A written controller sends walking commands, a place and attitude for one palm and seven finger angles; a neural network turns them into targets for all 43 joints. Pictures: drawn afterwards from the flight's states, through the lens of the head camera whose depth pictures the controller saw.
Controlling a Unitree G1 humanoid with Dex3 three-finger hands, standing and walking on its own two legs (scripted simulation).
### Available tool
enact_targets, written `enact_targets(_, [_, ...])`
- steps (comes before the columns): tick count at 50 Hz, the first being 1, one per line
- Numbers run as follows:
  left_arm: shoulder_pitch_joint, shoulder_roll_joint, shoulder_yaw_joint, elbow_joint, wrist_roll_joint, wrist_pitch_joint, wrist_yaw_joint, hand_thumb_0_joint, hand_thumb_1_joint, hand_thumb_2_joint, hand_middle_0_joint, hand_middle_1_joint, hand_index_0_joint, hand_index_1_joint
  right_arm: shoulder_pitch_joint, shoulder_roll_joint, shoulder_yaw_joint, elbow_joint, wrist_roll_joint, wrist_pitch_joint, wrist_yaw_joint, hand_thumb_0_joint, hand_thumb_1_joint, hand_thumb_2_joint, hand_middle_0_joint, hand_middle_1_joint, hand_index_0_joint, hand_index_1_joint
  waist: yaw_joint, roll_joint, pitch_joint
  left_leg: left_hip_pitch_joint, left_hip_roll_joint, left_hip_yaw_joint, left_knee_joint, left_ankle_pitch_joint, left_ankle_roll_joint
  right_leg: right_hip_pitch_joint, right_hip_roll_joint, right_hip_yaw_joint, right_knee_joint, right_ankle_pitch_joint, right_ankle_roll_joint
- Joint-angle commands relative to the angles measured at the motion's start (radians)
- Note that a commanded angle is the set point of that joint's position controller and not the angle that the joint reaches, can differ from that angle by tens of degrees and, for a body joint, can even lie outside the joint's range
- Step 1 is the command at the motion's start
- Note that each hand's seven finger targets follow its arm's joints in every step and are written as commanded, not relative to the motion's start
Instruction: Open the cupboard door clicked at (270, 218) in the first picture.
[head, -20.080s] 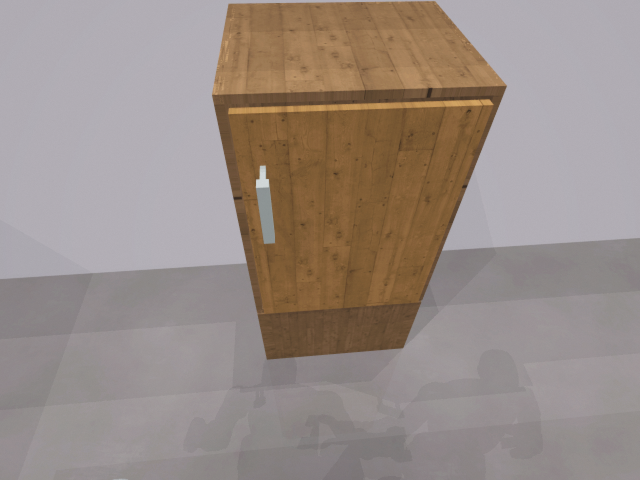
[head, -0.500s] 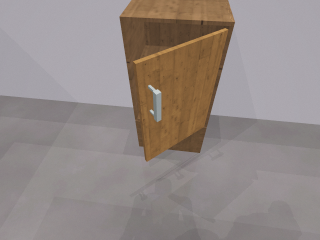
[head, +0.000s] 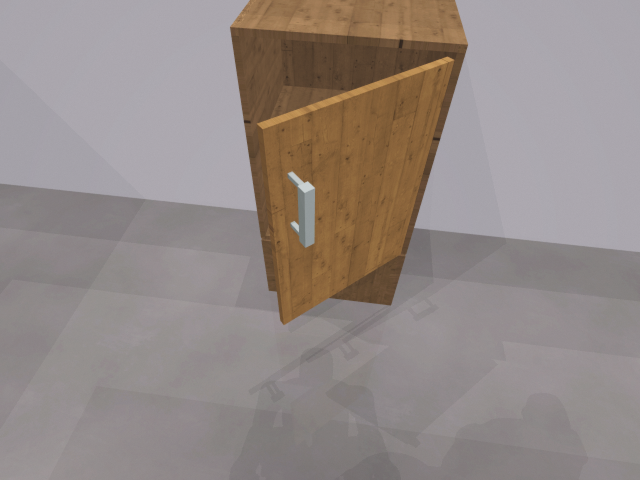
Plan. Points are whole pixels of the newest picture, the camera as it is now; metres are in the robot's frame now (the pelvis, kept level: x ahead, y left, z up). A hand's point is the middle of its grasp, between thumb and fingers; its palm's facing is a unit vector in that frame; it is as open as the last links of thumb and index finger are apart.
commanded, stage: look to check the result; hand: left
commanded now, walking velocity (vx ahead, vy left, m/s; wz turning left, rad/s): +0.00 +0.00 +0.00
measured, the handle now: (300, 210) +0.56 +0.07 -0.02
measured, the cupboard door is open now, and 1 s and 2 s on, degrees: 43 43 43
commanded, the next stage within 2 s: walk to a spot facing it in 0.44 s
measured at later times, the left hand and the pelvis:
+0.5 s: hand out of the picture +0.00 +0.16 -0.18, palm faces +0.05 -0.98 -0.17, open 7.4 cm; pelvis +0.02 -0.01 +0.00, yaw +0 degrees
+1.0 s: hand out of the picture +0.07 +0.18 -0.17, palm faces -0.12 -0.96 -0.26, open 7.4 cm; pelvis +0.00 -0.02 -0.01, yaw -12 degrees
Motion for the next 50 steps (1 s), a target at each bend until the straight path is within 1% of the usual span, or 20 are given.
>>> enact_targets(1, [0.08,0.087,0.016,-0.016,0.003,-0.007,0.004,0.0,0.9,0.9,-0.2,-0.3,-0.2,-0.3,0.054,-0.093,-0.013,-0.023,0.005,-0.01,-0.006,0.0,-0.9,-0.9,0.2,0.3,0.2,0.3,0.003,-0.007,0.033,0.055,0.095,-0.073,-0.067,0.075,0.029,-0.083,-0.119,0.102,-0.119,0.051,-0.012])
enact_targets(5, [0.079,0.089,0.014,-0.014,0.003,-0.007,0.003,0.0,0.9,0.9,-0.2,-0.3,-0.2,-0.3,0.049,-0.097,-0.012,-0.016,0.004,-0.011,-0.006,0.0,-0.9,-0.9,0.2,0.3,0.2,0.3,-0.001,-0.019,0.035,0.06,0.096,-0.072,-0.073,0.084,0.029,-0.081,-0.122,0.099,-0.119,0.061,-0.01])
enact_targets(10, [0.077,0.093,0.015,-0.011,0.002,-0.008,0.004,0.0,0.9,0.9,-0.2,-0.3,-0.2,-0.3,0.043,-0.103,-0.009,-0.014,0.005,-0.013,-0.008,0.0,-0.9,-0.9,0.2,0.3,0.2,0.3,0.001,0.001,0.029,0.067,0.098,-0.074,-0.074,0.109,0.03,-0.064,-0.122,0.099,-0.119,0.083,-0.009])
enact_targets(16, [0.079,0.098,0.015,-0.01,0.004,-0.009,0.004,0.0,0.9,0.9,-0.2,-0.3,-0.2,-0.3,0.032,-0.108,-0.008,-0.017,0.007,-0.015,-0.008,0.0,-0.9,-0.9,0.2,0.3,0.2,0.3,0.004,-0.008,0.022,0.082,0.1,-0.07,-0.073,0.135,0.032,-0.052,-0.122,0.099,-0.124,0.11,-0.008])
enact_targets(28, [0.07,0.101,0.013,-0.015,0.002,-0.012,0.004,0.0,0.9,0.9,-0.2,-0.3,-0.2,-0.3,0.03,-0.108,-0.009,-0.012,0.004,-0.015,-0.007,0.0,-0.9,-0.9,0.2,0.3,0.2,0.3,0.002,-0.011,0.037,0.083,0.097,-0.061,-0.072,0.14,0.027,-0.048,-0.126,0.103,-0.133,0.135,-0.008])
enact_targets(30, [0.07,0.103,0.02,-0.02,0.003,-0.008,0.004,0.0,0.9,0.9,-0.2,-0.3,-0.2,-0.3,0.032,-0.11,-0.014,-0.012,0.004,-0.013,-0.012,0.0,-0.9,-0.9,0.2,0.3,0.2,0.3,0.002,-0.007,0.025,0.098,0.107,-0.042,-0.049,0.152,0.024,-0.057,-0.125,0.121,-0.119,0.186,-0.01])
enact_targets(33, [0.053,0.126,0.044,-0.045,0.008,0.008,0.001,0.0,0.9,0.9,-0.2,-0.3,-0.2,-0.3,0.034,-0.13,-0.034,-0.028,0.005,-0.001,-0.02,0.0,-0.9,-0.9,0.2,0.3,0.2,0.3,-0.001,-0.032,0.023,0.079,0.118,-0.003,0.003,0.123,0.019,-0.075,-0.127,0.149,-0.076,0.251,-0.021])
enact_targets(36, [0.041,0.142,0.066,-0.079,0.013,0.023,-0.007,0.0,0.9,0.9,-0.2,-0.3,-0.2,-0.3,0.012,-0.146,-0.054,-0.063,0.004,0.009,-0.024,0.0,-0.9,-0.9,0.2,0.3,0.2,0.3,0.002,-0.043,0.025,0.056,0.127,0.032,0.045,0.065,0.013,-0.111,-0.129,0.188,-0.046,0.252,-0.033])
enact_targets(38, [0.017,0.156,0.076,-0.104,0.014,0.031,-0.012,0.0,0.9,0.9,-0.2,-0.3,-0.2,-0.3,0.014,-0.151,-0.063,-0.086,0.003,0.011,-0.025,0.0,-0.9,-0.9,0.2,0.3,0.2,0.3,-0.005,-0.028,0.026,0.042,0.135,0.035,0.05,0.028,0.013,-0.136,-0.123,0.211,-0.022,0.233,-0.04])
enact_targets(40, [0.004,0.156,0.083,-0.126,0.015,0.034,-0.017,0.0,0.9,0.9,-0.2,-0.3,-0.2,-0.3,0.012,-0.165,-0.07,-0.105,0.001,0.008,-0.026,0.0,-0.9,-0.9,0.2,0.3,0.2,0.3,-0.008,0.009,0.007,0.059,0.165,0.008,0.029,0.014,0.026,-0.169,-0.095,0.213,0.021,0.207,-0.036])
enact_targets(41, [0.0,0.148,0.086,-0.136,0.015,0.035,-0.019,0.0,0.9,0.9,-0.2,-0.3,-0.2,-0.3,0.012,-0.176,-0.074,-0.114,0.001,0.007,-0.027,0.0,-0.9,-0.9,0.2,0.3,0.2,0.3,-0.005,0.044,-0.001,0.071,0.193,-0.018,0.011,0.014,0.04,-0.187,-0.07,0.198,0.053,0.181,-0.026])
enact_targets(42, [-0.008,0.147,0.088,-0.15,0.016,0.038,-0.023,0.0,0.9,0.9,-0.2,-0.3,-0.2,-0.3,0.015,-0.192,-0.08,-0.123,-0.001,0.005,-0.028,0.0,-0.9,-0.9,0.2,0.3,0.2,0.3,-0.008,0.088,0.0,0.081,0.233,-0.064,-0.025,-0.007,0.064,-0.224,-0.043,0.181,0.104,0.134,-0.017])
enact_targets(43, [-0.009,0.137,0.088,-0.16,0.017,0.04,-0.027,0.0,0.9,0.9,-0.2,-0.3,-0.2,-0.3,0.017,-0.214,-0.086,-0.134,-0.004,0.004,-0.03,0.0,-0.9,-0.9,0.2,0.3,0.2,0.3,-0.006,0.133,-0.007,0.089,0.289,-0.119,-0.072,-0.037,0.097,-0.256,-0.013,0.149,0.186,0.063,-0.008])
enact_targets(44, [-0.02,0.129,0.089,-0.173,0.018,0.041,-0.032,0.0,0.9,0.9,-0.2,-0.3,-0.2,-0.3,0.024,-0.232,-0.092,-0.144,-0.005,-0.001,-0.03,0.0,-0.9,-0.9,0.2,0.3,0.2,0.3,-0.008,0.202,-0.022,0.09,0.358,-0.179,-0.126,-0.008,0.141,-0.278,0.006,0.103,0.304,-0.08,0.003])
enact_targets(45, [-0.038,0.127,0.09,-0.188,0.018,0.044,-0.037,0.0,0.9,0.9,-0.2,-0.3,-0.2,-0.3,0.028,-0.24,-0.094,-0.153,-0.008,-0.005,-0.028,0.0,-0.9,-0.9,0.2,0.3,0.2,0.3,-0.012,0.223,-0.038,0.095,0.408,-0.192,-0.157,0.043,0.18,-0.297,-0.005,0.065,0.416,-0.228,0.015])
enact_targets(46, [-0.051,0.12,0.091,-0.203,0.019,0.046,-0.04,0.0,0.9,0.9,-0.2,-0.3,-0.2,-0.3,0.023,-0.242,-0.094,-0.164,-0.011,-0.007,-0.027,0.0,-0.9,-0.9,0.2,0.3,0.2,0.3,-0.009,0.188,-0.046,0.096,0.432,-0.178,-0.147,0.082,0.197,-0.299,-0.033,0.069,0.458,-0.277,0.015])
enact_targets(47, [-0.05,0.113,0.09,-0.208,0.02,0.045,-0.045,0.0,0.9,0.9,-0.2,-0.3,-0.2,-0.3,0.001,-0.245,-0.095,-0.176,-0.015,-0.008,-0.026,0.0,-0.9,-0.9,0.2,0.3,0.2,0.3,0.002,0.156,-0.051,0.07,0.424,-0.133,-0.124,0.136,0.187,-0.272,-0.046,0.066,0.436,-0.271,0.015])
enact_targets(48, [-0.032,0.106,0.09,-0.207,0.019,0.043,-0.049,0.0,0.9,0.9,-0.2,-0.3,-0.2,-0.3,-0.025,-0.249,-0.093,-0.187,-0.017,-0.007,-0.024,0.0,-0.9,-0.9,0.2,0.3,0.2,0.3,0.019,0.14,-0.066,0.049,0.398,-0.073,-0.087,0.183,0.163,-0.217,-0.048,0.049,0.37,-0.233,0.016])
enact_targets(49, [0.01,0.111,0.091,-0.198,0.019,0.04,-0.05,0.0,0.9,0.9,-0.2,-0.3,-0.2,-0.3,-0.049,-0.253,-0.094,-0.199,-0.015,-0.005,-0.023,0.0,-0.9,-0.9,0.2,0.3,0.2,0.3,0.041,0.109,-0.085,0.023,0.368,-0.01,-0.019,0.196,0.13,-0.14,-0.044,0.028,0.263,-0.142,0.02])
enact_targets(50, [0.061,0.126,0.096,-0.185,0.021,0.036,-0.05,0.0,0.9,0.9,-0.2,-0.3,-0.2,-0.3,-0.074,-0.253,-0.097,-0.212,-0.008,0.0,-0.02,0.0,-0.9,-0.9,0.2,0.3,0.2,0.3,0.068,0.048,-0.089,-0.028,0.313,0.055,0.086,0.131,0.079,-0.053,-0.041,0.025,0.1,0.017,0.023])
